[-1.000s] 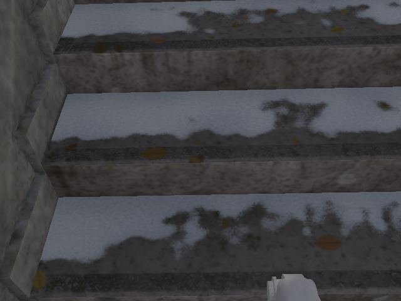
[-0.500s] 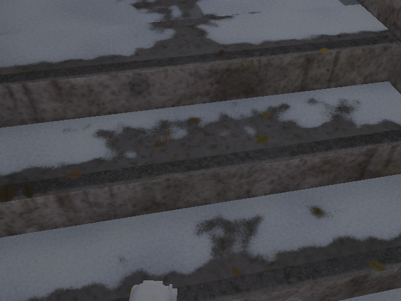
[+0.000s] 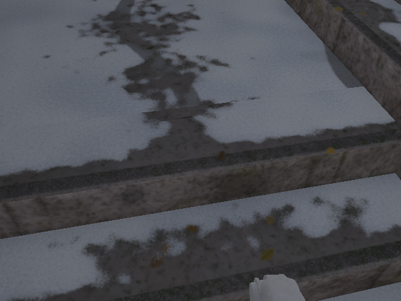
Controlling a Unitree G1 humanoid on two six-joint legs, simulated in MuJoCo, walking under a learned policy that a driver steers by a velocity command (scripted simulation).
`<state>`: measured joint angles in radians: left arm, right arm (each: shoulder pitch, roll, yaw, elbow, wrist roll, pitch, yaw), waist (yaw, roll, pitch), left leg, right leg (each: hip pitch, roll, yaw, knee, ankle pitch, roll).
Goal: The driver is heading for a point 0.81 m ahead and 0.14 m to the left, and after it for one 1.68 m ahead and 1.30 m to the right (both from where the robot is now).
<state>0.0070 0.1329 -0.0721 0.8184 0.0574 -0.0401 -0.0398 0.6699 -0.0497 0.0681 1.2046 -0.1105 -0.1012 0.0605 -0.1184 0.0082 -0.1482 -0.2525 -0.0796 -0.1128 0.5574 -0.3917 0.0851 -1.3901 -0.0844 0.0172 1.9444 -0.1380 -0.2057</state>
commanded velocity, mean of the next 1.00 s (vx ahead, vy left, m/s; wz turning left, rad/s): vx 0.49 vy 0.00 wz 0.47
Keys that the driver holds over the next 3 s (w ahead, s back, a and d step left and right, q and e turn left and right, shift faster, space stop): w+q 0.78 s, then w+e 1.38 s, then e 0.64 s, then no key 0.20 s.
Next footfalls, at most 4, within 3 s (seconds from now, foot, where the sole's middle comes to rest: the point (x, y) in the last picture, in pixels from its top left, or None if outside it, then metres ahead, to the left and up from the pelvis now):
0.14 right None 0.28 -0.14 -0.62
0.70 left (112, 281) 0.53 0.19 -0.47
1.22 right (133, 150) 0.86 0.13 -0.32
1.76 left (59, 106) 1.10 0.37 -0.32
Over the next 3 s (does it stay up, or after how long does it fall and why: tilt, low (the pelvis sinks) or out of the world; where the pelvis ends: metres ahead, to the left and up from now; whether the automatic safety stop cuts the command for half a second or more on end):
stays up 1.33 0.13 0.45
